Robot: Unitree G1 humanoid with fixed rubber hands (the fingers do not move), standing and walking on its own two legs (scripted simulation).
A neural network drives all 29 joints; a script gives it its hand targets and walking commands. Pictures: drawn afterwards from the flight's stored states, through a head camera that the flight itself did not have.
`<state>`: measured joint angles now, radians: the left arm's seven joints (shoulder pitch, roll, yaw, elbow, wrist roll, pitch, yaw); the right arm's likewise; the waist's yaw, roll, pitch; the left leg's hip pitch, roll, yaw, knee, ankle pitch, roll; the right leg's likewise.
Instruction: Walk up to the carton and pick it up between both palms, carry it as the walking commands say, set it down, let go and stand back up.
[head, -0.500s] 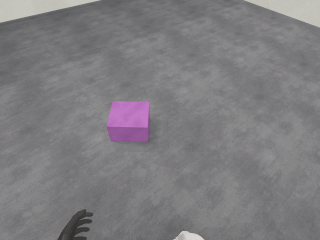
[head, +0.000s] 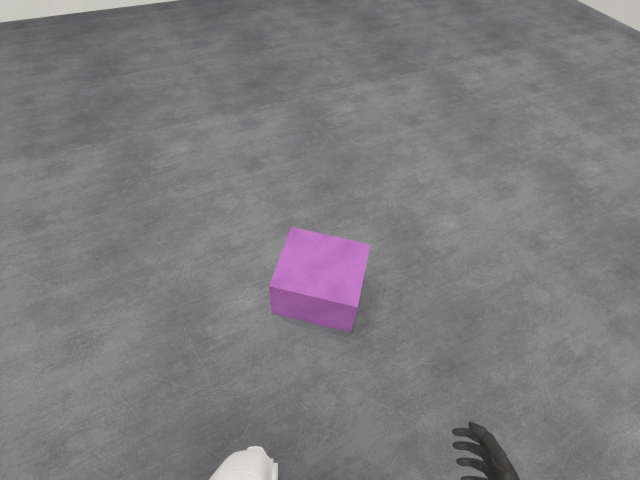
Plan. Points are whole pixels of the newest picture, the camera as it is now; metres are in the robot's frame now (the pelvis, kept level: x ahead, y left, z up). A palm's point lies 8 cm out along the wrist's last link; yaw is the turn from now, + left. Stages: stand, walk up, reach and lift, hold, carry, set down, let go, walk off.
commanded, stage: walk up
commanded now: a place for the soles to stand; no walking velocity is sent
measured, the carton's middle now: (320, 279) +0.79 +0.01 -0.65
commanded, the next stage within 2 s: none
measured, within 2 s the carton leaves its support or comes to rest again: neither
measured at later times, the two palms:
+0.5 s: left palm (152, 415) +0.20 +0.23 -0.09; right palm (487, 343) +0.34 -0.24 -0.08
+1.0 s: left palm (212, 246) +0.48 +0.22 -0.09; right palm (490, 301) +0.43 -0.28 -0.11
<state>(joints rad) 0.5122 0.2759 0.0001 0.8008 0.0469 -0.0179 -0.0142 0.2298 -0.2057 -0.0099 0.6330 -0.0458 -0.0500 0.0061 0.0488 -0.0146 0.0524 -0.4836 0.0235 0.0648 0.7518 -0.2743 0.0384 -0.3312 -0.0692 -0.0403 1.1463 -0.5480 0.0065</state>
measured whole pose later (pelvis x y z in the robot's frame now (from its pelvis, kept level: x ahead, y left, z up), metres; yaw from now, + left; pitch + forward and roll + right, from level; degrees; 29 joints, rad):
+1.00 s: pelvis +0.36 -0.02 +0.01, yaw +2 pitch -1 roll +1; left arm 0.17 0.22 -0.03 0.74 0.02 0.01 0.02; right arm 0.27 -0.27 0.00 0.79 -0.01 0.03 -0.04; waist -0.03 0.01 0.08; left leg -0.37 0.01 0.02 0.92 -0.59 0.00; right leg -0.40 -0.05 -0.06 0.71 -0.29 -0.02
